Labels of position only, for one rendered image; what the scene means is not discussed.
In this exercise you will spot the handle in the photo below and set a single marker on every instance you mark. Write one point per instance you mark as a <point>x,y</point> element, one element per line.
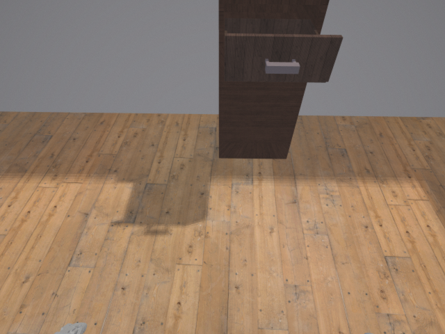
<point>282,67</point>

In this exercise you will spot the cabinet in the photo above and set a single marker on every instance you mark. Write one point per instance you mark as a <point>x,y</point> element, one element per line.
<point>257,119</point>

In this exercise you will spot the drawer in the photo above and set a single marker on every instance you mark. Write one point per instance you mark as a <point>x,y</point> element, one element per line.
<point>248,42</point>

